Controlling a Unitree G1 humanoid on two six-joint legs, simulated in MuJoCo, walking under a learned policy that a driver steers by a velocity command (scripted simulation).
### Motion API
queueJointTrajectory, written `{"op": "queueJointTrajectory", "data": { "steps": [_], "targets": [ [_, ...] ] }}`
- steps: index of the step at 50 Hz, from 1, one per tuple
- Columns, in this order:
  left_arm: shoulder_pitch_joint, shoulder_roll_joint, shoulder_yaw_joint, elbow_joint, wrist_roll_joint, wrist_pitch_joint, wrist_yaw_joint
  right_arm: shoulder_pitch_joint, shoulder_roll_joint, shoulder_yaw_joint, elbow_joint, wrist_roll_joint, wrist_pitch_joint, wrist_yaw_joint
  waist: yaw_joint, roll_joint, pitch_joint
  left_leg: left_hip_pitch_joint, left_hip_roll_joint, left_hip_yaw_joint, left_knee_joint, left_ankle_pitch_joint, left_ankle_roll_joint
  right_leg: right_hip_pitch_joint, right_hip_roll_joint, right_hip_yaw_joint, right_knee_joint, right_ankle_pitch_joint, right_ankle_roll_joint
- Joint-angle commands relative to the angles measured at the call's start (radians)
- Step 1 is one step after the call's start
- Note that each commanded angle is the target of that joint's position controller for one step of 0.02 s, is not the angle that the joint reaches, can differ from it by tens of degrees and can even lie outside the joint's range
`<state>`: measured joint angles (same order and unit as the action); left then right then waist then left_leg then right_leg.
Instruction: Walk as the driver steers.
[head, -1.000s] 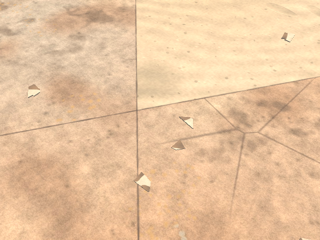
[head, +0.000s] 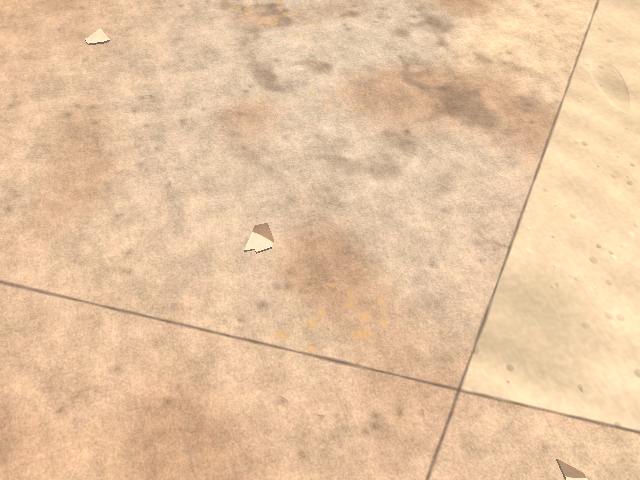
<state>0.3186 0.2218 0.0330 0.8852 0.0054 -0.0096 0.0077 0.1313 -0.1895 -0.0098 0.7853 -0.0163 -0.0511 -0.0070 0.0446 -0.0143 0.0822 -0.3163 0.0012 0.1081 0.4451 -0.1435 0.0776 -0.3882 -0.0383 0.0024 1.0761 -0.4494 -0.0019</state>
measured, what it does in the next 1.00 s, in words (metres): steps on the spot, turning right: right foot, then left foot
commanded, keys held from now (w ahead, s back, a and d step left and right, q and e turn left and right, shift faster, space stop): e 0.86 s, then no key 0.14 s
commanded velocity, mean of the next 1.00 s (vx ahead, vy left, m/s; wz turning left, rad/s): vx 0.04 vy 0.00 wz -0.49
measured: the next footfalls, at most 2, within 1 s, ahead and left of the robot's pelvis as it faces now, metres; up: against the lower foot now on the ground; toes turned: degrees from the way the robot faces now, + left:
right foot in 0.36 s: +0.06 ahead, -0.13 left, +0.00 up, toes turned -16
left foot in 0.88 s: +0.12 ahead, +0.05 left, +0.00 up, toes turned -34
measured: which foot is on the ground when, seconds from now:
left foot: down 0.00-0.34, up 0.36-0.86, down 0.88-1.00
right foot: up 0.00-0.34, down 0.36-0.88, up 0.90-1.00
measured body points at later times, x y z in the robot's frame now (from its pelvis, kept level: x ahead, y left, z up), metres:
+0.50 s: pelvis +0.03 -0.04 +0.00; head +0.05 -0.08 +0.45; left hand +0.21 +0.20 -0.10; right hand +0.06 -0.33 -0.14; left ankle +0.05 +0.09 -0.67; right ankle +0.02 -0.12 -0.74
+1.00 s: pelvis +0.03 +0.00 +0.00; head +0.08 +0.01 +0.45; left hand +0.29 +0.17 -0.13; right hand -0.01 -0.30 -0.09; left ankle +0.09 +0.08 -0.74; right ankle -0.03 -0.10 -0.68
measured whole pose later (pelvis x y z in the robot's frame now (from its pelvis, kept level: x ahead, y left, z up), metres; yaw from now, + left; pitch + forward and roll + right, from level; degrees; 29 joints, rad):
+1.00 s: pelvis +0.03 +0.00 +0.00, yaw -33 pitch +0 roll -1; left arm 0.21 0.32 0.09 0.73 0.02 0.06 -0.02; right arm 0.21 -0.25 -0.03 0.72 -0.02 0.02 -0.03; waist 0.01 -0.06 0.05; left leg -0.22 -0.02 0.00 0.44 -0.23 0.04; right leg -0.46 0.14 0.13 0.99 -0.43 0.00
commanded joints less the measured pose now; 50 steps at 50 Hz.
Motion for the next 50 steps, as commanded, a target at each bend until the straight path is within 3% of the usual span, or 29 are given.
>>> {"op": "queueJointTrajectory", "data": {
  "steps": [1,5,8,12,15,16,17,18,19,20,22,24,27,35,40,42,43,44,45,46,47,48,50],
  "targets": [
    [0.156,0.068,0.032,-0.007,0.015,0.030,-0.007,0.052,-0.138,-0.036,-0.034,0.005,-0.017,-0.017,0.016,0.105,-0.170,0.109,0.274,-0.095,-0.148,0.740,0.114,0.025,0.002,-0.006,0.050,0.083,0.016],
    [0.062,0.068,0.044,-0.049,0.022,0.054,-0.011,0.050,-0.131,-0.040,-0.028,-0.004,-0.008,-0.027,0.007,0.143,-0.126,0.072,0.274,-0.035,-0.188,0.426,0.132,-0.053,-0.017,-0.021,-0.024,0.151,0.024],
    [-0.023,0.059,0.039,-0.089,0.029,0.067,-0.026,0.081,-0.139,-0.046,-0.016,-0.009,0.008,-0.032,-0.024,0.146,-0.106,0.083,0.289,-0.028,-0.199,0.215,0.138,-0.056,-0.029,-0.039,-0.159,0.168,0.018],
    [-0.071,0.073,0.040,-0.135,0.026,0.070,-0.038,0.107,-0.180,-0.064,-0.009,-0.015,0.029,-0.024,-0.048,0.139,-0.116,0.119,0.337,-0.036,-0.149,0.158,0.140,-0.013,-0.015,-0.074,-0.274,0.089,-0.008],
    [-0.072,0.078,0.042,-0.163,0.017,0.063,-0.040,0.100,-0.211,-0.079,-0.009,-0.010,0.045,-0.021,-0.046,0.133,-0.117,0.138,0.356,-0.031,-0.073,0.142,0.106,0.049,0.001,-0.097,-0.404,0.061,-0.036],
    [-0.051,0.073,0.042,-0.164,0.016,0.053,-0.039,0.094,-0.219,-0.083,-0.007,-0.006,0.052,-0.021,-0.027,0.106,-0.121,0.117,0.338,-0.001,-0.012,0.106,0.068,0.116,0.016,-0.106,-0.515,0.132,-0.049],
    [-0.022,0.099,0.047,-0.155,0.020,0.038,-0.033,0.128,-0.207,-0.085,0.005,-0.012,0.059,-0.018,-0.020,0.026,-0.126,0.079,0.293,0.036,0.092,0.010,0.005,0.187,0.011,-0.049,-0.644,0.231,-0.064],
    [0.003,0.205,0.069,-0.162,0.032,0.021,-0.019,0.160,-0.150,-0.073,-0.013,-0.017,0.069,-0.010,-0.034,-0.227,-0.120,-0.074,0.175,0.123,0.359,-0.245,-0.070,0.262,-0.204,0.251,-0.775,0.452,-0.110],
    [0.038,0.318,0.100,-0.164,0.019,0.023,-0.015,0.085,-0.118,-0.060,-0.075,-0.004,0.084,-0.022,0.000,-0.324,-0.070,-0.279,-0.007,0.042,0.520,-0.533,-0.111,0.252,-0.375,0.504,-0.787,0.754,-0.284],
    [0.089,0.284,0.100,-0.149,0.008,0.028,-0.011,0.052,-0.149,-0.062,-0.073,-0.011,0.097,-0.025,0.023,-0.167,-0.092,-0.290,0.020,-0.069,0.647,-0.508,-0.116,0.265,-0.351,0.443,-0.769,0.777,-0.331],
    [-0.043,0.208,0.075,-0.170,0.006,0.040,-0.001,0.063,-0.144,-0.065,-0.054,0.007,0.088,-0.018,-0.044,-0.097,-0.064,-0.288,0.042,-0.126,0.645,-0.332,-0.108,0.233,-0.210,0.288,-0.762,0.663,-0.260],
    [-0.111,0.172,0.064,-0.199,-0.004,0.040,0.001,0.088,-0.173,-0.075,-0.041,-0.017,0.082,-0.012,-0.061,-0.105,-0.115,-0.265,0.025,-0.119,0.659,-0.248,-0.108,0.273,-0.152,0.238,-0.744,0.744,-0.229],
    [-0.071,0.194,0.071,-0.196,-0.006,0.030,-0.006,0.089,-0.155,-0.072,-0.049,-0.007,0.090,-0.009,-0.051,-0.058,-0.158,-0.257,0.014,-0.131,0.636,-0.229,-0.120,0.314,-0.146,0.252,-0.732,0.750,-0.231],
    [-0.039,0.231,0.085,-0.208,0.012,0.043,-0.010,0.020,-0.154,-0.061,-0.099,0.000,0.092,-0.020,-0.007,-0.102,-0.124,-0.196,-0.014,-0.155,0.400,-0.264,-0.118,0.258,-0.135,0.395,-0.740,0.479,-0.251],
    [-0.092,0.239,0.091,-0.224,0.015,0.052,-0.023,0.058,-0.163,-0.056,-0.116,0.014,0.075,-0.027,-0.027,-0.119,-0.140,-0.039,-0.056,-0.156,0.234,-0.277,-0.087,0.192,-0.107,0.484,-0.706,0.531,-0.215],
    [-0.142,0.233,0.090,-0.232,0.005,0.056,-0.024,0.129,-0.155,-0.052,-0.104,0.016,0.063,-0.036,-0.076,-0.108,-0.139,0.104,-0.068,-0.148,0.024,-0.177,-0.069,0.130,-0.062,0.491,-0.673,0.481,-0.159],
    [-0.154,0.209,0.084,-0.239,-0.005,0.054,-0.020,0.161,-0.182,-0.059,-0.099,0.008,0.055,-0.045,-0.091,-0.067,-0.136,0.205,-0.009,-0.195,-0.116,-0.124,-0.055,0.051,-0.012,0.463,-0.628,0.355,-0.104],
    [-0.100,0.132,0.065,-0.244,-0.005,0.050,-0.017,0.153,-0.263,-0.071,-0.111,-0.009,0.052,-0.053,-0.054,0.135,-0.145,0.275,0.235,-0.426,-0.230,-0.191,0.001,-0.049,0.098,0.310,-0.441,0.071,-0.040],
    [-0.071,0.155,0.072,-0.244,0.011,0.048,-0.006,0.066,-0.338,-0.084,-0.143,-0.012,0.058,-0.045,-0.031,0.244,-0.096,0.173,0.396,-0.629,-0.258,-0.068,0.118,-0.166,0.242,0.117,-0.254,-0.130,-0.011],
    [-0.083,0.208,0.083,-0.236,0.034,0.051,-0.006,0.089,-0.293,-0.080,-0.138,-0.018,0.059,-0.035,-0.040,0.177,-0.095,0.094,0.403,-0.603,-0.227,0.027,0.182,-0.111,0.165,0.143,-0.082,-0.127,-0.005],
    [-0.072,0.212,0.088,-0.214,0.027,0.054,-0.012,0.036,-0.220,-0.059,-0.142,-0.007,0.056,-0.027,-0.008,0.117,-0.072,0.062,0.328,-0.496,-0.211,0.067,0.165,-0.086,0.156,0.158,-0.017,-0.062,-0.004],
    [-0.047,0.201,0.087,-0.192,0.021,0.059,-0.019,-0.013,-0.190,-0.050,-0.149,-0.004,0.055,-0.022,0.013,0.109,-0.055,0.054,0.252,-0.387,-0.194,0.111,0.129,-0.073,0.156,0.146,0.026,-0.004,0.006],
    [-0.030,0.183,0.079,-0.177,0.017,0.066,-0.031,-0.011,-0.184,-0.047,-0.150,-0.003,0.050,-0.027,0.002,0.163,-0.082,0.132,0.190,-0.292,-0.160,0.246,0.109,-0.092,0.163,0.126,0.046,0.035,0.029]
  ]
}}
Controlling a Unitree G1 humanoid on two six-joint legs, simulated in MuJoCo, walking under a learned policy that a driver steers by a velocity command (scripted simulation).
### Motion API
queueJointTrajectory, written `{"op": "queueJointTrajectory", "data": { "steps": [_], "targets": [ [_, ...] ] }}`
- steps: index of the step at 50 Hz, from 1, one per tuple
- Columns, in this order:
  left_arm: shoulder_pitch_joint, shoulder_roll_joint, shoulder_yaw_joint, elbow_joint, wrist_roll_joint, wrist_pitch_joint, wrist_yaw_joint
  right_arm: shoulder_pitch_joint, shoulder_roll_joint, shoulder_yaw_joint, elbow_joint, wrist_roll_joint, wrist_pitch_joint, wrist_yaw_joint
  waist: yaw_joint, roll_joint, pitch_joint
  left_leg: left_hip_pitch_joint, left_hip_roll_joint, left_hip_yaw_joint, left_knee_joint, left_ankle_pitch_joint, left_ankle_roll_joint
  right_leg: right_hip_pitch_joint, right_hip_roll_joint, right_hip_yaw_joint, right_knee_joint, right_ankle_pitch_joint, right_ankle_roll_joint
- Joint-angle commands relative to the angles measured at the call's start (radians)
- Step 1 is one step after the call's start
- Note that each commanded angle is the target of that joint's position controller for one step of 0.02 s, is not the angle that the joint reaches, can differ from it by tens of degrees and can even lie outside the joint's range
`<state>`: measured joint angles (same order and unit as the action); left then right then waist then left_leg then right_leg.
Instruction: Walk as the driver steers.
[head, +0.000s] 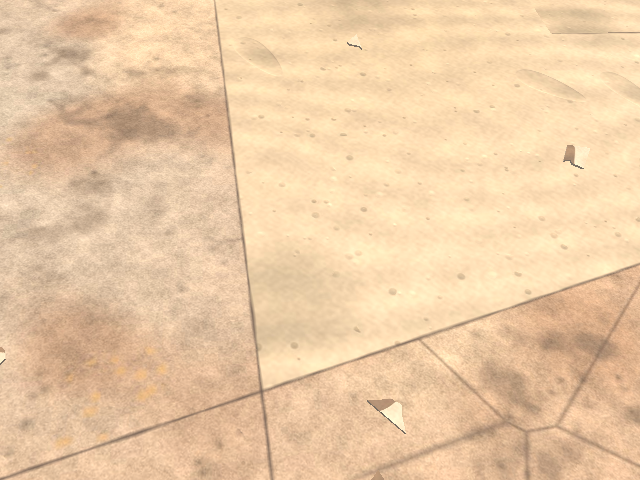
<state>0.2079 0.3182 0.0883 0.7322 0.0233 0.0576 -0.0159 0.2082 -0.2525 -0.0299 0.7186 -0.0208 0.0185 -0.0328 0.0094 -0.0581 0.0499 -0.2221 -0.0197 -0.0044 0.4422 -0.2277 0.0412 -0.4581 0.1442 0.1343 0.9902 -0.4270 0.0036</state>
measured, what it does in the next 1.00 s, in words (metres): walks ahead: right foot, then left foot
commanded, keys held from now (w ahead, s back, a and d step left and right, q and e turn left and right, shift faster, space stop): no key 0.06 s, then w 0.94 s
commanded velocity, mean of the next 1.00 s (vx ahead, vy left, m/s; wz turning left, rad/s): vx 0.35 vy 0.00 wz -0.08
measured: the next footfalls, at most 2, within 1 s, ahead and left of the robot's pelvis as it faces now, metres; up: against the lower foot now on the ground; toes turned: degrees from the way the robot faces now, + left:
right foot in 0.26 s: +0.00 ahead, -0.10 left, +0.00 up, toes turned +0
left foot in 0.68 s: +0.35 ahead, +0.09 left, +0.00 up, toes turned +1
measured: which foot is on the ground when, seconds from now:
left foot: down 0.00-0.26, up 0.28-0.66, down 0.68-1.00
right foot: up 0.00-0.24, down 0.26-0.70, up 0.72-1.00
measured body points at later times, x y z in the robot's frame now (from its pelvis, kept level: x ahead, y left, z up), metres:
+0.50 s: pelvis +0.08 -0.02 +0.00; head +0.09 -0.03 +0.45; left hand +0.07 +0.25 -0.13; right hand +0.19 -0.29 -0.12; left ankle +0.17 +0.11 -0.69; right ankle -0.04 -0.10 -0.74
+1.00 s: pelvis +0.34 +0.03 +0.00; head +0.35 +0.04 +0.45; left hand +0.46 +0.28 -0.13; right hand +0.31 -0.23 -0.13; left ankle +0.31 +0.09 -0.74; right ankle +0.43 -0.13 -0.67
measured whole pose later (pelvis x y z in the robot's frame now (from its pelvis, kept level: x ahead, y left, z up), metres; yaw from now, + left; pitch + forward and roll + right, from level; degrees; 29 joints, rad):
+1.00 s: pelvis +0.34 +0.03 +0.00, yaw -2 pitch +0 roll +1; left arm 0.17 0.26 0.03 0.89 0.04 -0.03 -0.04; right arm 0.41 -0.22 -0.04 0.95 -0.01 -0.08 0.02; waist -0.02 -0.04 0.03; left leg -0.05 -0.09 0.09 0.22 -0.18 0.10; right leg -0.62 -0.11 -0.01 0.94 -0.12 -0.03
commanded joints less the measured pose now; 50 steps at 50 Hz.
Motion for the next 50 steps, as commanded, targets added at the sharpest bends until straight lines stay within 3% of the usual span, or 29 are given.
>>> {"op": "queueJointTrajectory", "data": {
  "steps": [1,3,4,6,8,10,12,13,14,15,16,17,18,20,25,30,32,33,34,35,36,37,38,39,41,44,50],
  "targets": [
    [0.062,0.078,0.019,-0.025,-0.004,0.001,-0.009,-0.058,-0.121,-0.027,-0.072,0.002,-0.022,-0.001,0.019,0.199,-0.059,0.072,0.206,-0.161,-0.142,0.382,0.150,-0.024,-0.020,-0.013,0.108,0.012,0.034],
    [0.019,0.055,0.006,-0.033,-0.010,0.005,-0.006,-0.007,-0.124,-0.028,-0.051,0.005,-0.026,-0.001,-0.011,0.194,-0.072,0.145,0.221,-0.160,-0.121,0.417,0.161,-0.025,-0.033,-0.016,0.008,0.000,0.048],
    [0.011,0.042,-0.004,-0.032,-0.008,0.007,-0.006,0.024,-0.129,-0.030,-0.039,0.002,-0.027,0.002,-0.027,0.203,-0.092,0.172,0.222,-0.169,-0.137,0.285,0.160,-0.009,-0.045,-0.028,-0.066,-0.003,0.047],
    [-0.023,0.036,-0.016,-0.034,0.003,0.005,-0.011,0.071,-0.157,-0.042,-0.014,-0.004,-0.021,0.014,-0.063,0.250,-0.073,0.171,0.219,-0.215,-0.201,-0.086,0.162,0.022,-0.060,-0.080,-0.185,-0.034,0.031],
    [-0.048,0.041,-0.023,-0.035,0.004,-0.003,-0.015,0.088,-0.174,-0.051,0.006,-0.011,-0.011,0.028,-0.071,0.261,-0.025,0.120,0.228,-0.246,-0.237,-0.235,0.168,0.082,-0.068,-0.133,-0.298,-0.085,0.005],
    [-0.024,0.029,-0.031,-0.014,-0.001,-0.020,-0.011,0.094,-0.184,-0.060,0.023,-0.008,-0.004,0.038,-0.050,0.228,0.000,0.050,0.224,-0.239,-0.230,-0.247,0.166,0.201,-0.066,-0.171,-0.450,-0.046,-0.032],
    [0.081,0.005,-0.039,0.041,0.004,-0.045,0.003,0.068,-0.168,-0.060,0.032,0.008,-0.003,0.037,0.023,0.160,0.011,-0.104,0.174,-0.183,-0.155,-0.265,0.127,0.442,-0.061,-0.192,-0.687,0.139,-0.083],
    [0.162,0.037,-0.035,0.070,0.008,-0.061,0.011,0.038,-0.126,-0.051,0.019,0.006,-0.012,0.035,0.060,0.095,-0.013,-0.259,0.136,-0.135,-0.049,-0.286,0.089,0.619,-0.143,-0.081,-0.710,0.104,-0.106],
    [0.262,0.128,-0.019,0.080,0.018,-0.074,0.021,-0.025,-0.030,-0.023,-0.032,0.008,-0.027,0.042,0.109,-0.132,-0.064,-0.442,0.022,0.012,0.248,-0.320,0.033,0.738,-0.400,0.279,-0.830,-0.208,-0.163],
    [0.270,0.205,0.007,0.098,0.009,-0.080,0.022,-0.116,-0.103,-0.037,-0.070,-0.009,-0.035,0.038,0.125,-0.137,0.095,-0.586,-0.002,0.035,0.352,-0.300,0.026,0.574,-0.529,0.478,-0.909,-0.263,-0.256],
    [0.217,0.147,-0.007,0.096,0.006,-0.087,0.022,-0.121,-0.145,-0.052,-0.064,-0.008,-0.039,0.044,0.083,-0.045,0.158,-0.589,0.056,-0.021,0.429,-0.222,0.027,0.530,-0.496,0.422,-0.908,-0.245,-0.270],
    [0.164,0.103,-0.020,0.086,-0.001,-0.097,0.019,-0.070,-0.141,-0.053,-0.035,-0.002,-0.045,0.057,0.046,-0.046,0.147,-0.575,0.066,-0.025,0.451,-0.160,0.022,0.526,-0.441,0.344,-0.912,-0.183,-0.244],
    [0.133,0.084,-0.025,0.079,-0.001,-0.104,0.016,-0.030,-0.142,-0.055,-0.010,-0.001,-0.048,0.066,0.023,-0.060,0.121,-0.549,0.077,-0.018,0.464,-0.111,0.014,0.536,-0.394,0.263,-0.919,-0.083,-0.218],
    [0.147,0.061,-0.033,0.094,-0.004,-0.122,0.015,-0.023,-0.127,-0.053,0.009,-0.018,-0.045,0.079,0.016,-0.055,0.076,-0.520,0.080,0.013,0.515,-0.037,-0.006,0.535,-0.343,0.148,-0.907,0.150,-0.208],
    [0.225,0.053,-0.037,0.152,-0.010,-0.135,0.009,-0.159,-0.077,-0.031,-0.038,-0.016,-0.041,0.090,0.038,-0.043,0.087,-0.509,0.084,0.064,0.415,0.081,-0.042,0.479,-0.311,0.021,-0.888,0.453,-0.210],
    [0.261,0.091,-0.033,0.199,-0.008,-0.139,0.019,-0.237,-0.074,-0.021,-0.076,-0.011,-0.041,0.087,0.042,-0.046,0.097,-0.368,0.053,0.092,0.204,0.105,0.010,0.492,-0.355,-0.007,-0.860,0.640,-0.188],
    [0.235,0.107,-0.032,0.207,-0.005,-0.140,0.024,-0.158,-0.090,-0.029,-0.054,-0.010,-0.044,0.072,-0.006,-0.048,0.052,-0.225,0.009,0.107,0.158,0.060,0.047,0.509,-0.360,-0.035,-0.754,0.901,-0.160],
    [0.228,0.118,-0.029,0.212,-0.002,-0.137,0.025,-0.059,-0.110,-0.039,-0.023,-0.009,-0.048,0.061,-0.053,-0.044,-0.011,-0.101,-0.025,0.116,0.132,0.034,0.065,0.515,-0.349,-0.055,-0.619,1.058,-0.144],
    [0.220,0.119,-0.030,0.215,-0.003,-0.132,0.025,0.106,-0.131,-0.052,0.033,-0.013,-0.058,0.048,-0.126,-0.013,-0.105,0.110,-0.043,0.119,0.070,0.055,0.087,0.457,-0.310,-0.094,-0.413,1.074,-0.124],
    [0.232,0.084,-0.042,0.196,-0.007,-0.134,0.023,0.271,-0.200,-0.071,0.070,-0.035,-0.068,0.033,-0.182,0.070,-0.222,0.368,0.138,-0.076,0.035,-0.104,0.127,0.263,-0.260,-0.123,-0.122,0.773,-0.110],
    [0.337,-0.039,-0.065,0.172,-0.031,-0.135,0.015,0.317,-0.308,-0.091,0.082,-0.045,-0.071,0.034,-0.117,0.341,-0.343,0.557,0.430,-0.609,-0.109,-0.291,0.237,-0.044,-0.062,-0.150,0.235,0.002,-0.069],
    [0.261,0.068,-0.039,0.179,-0.005,-0.135,0.016,0.251,-0.251,-0.080,0.084,-0.004,-0.067,0.044,-0.111,0.208,-0.277,0.446,0.407,-0.725,-0.206,-0.302,0.231,-0.117,-0.081,-0.015,0.325,-0.037,-0.095],
    [0.202,0.074,-0.032,0.160,-0.008,-0.137,0.010,0.137,-0.198,-0.066,0.073,0.003,-0.069,0.046,-0.058,0.158,-0.132,0.309,0.382,-0.546,-0.203,-0.272,0.214,-0.145,-0.142,-0.031,0.323,0.053,-0.105],
    [0.163,0.054,-0.040,0.156,-0.007,-0.143,0.004,0.083,-0.139,-0.051,0.070,0.001,-0.077,0.051,-0.042,0.099,-0.068,0.197,0.335,-0.427,-0.231,-0.148,0.199,-0.122,-0.181,-0.050,0.267,0.118,-0.107],
    [0.178,0.021,-0.046,0.168,0.009,-0.123,-0.005,0.053,-0.093,-0.034,0.091,0.003,-0.091,0.048,0.009,0.129,-0.030,0.075,0.253,-0.266,-0.271,0.001,0.160,-0.043,-0.226,-0.073,0.181,0.152,-0.093],
    [0.154,-0.005,-0.050,0.170,0.014,-0.099,-0.019,0.109,-0.093,-0.032,0.131,0.010,-0.114,0.049,0.022,0.121,-0.017,0.046,0.232,-0.179,-0.316,0.123,0.175,-0.054,-0.239,-0.105,0.127,0.185,-0.069],
    [-0.104,-0.021,-0.058,0.088,0.013,-0.096,-0.028,0.207,-0.088,-0.027,0.193,0.016,-0.117,0.047,-0.022,0.100,0.054,0.113,0.188,-0.073,-0.363,0.219,0.168,-0.213,-0.260,-0.162,-0.147,0.389,-0.017]
  ]
}}
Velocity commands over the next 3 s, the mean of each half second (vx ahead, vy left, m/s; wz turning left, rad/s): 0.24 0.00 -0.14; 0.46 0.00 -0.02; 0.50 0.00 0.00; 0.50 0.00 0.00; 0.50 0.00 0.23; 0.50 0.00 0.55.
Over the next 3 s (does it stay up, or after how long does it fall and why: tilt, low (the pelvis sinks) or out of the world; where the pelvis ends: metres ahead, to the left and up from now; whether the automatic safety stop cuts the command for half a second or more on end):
stays up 1.40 0.07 -0.02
